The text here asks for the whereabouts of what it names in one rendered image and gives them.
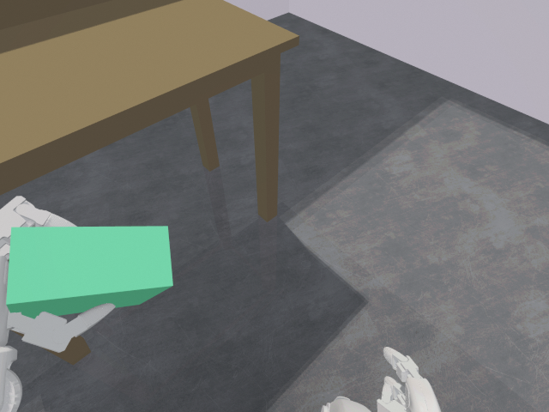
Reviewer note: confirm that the table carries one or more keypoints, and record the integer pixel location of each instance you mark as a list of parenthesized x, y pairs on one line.
[(78, 75)]

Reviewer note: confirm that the right robot hand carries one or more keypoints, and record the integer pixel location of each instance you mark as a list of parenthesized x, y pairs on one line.
[(416, 396)]

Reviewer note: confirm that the robot left forearm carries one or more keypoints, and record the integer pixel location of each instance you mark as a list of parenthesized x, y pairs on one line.
[(10, 384)]

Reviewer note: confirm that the sponge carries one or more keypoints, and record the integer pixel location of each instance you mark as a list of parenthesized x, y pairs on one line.
[(66, 270)]

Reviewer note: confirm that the left robot hand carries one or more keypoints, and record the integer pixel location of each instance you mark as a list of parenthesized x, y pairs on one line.
[(46, 330)]

